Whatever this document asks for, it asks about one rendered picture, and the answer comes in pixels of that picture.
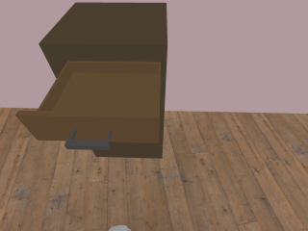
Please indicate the cabinet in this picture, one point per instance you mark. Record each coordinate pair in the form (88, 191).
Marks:
(113, 32)

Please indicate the drawer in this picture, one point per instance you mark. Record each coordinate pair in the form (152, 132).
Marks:
(94, 97)

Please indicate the handle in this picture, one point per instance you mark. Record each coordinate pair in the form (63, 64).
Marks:
(88, 144)

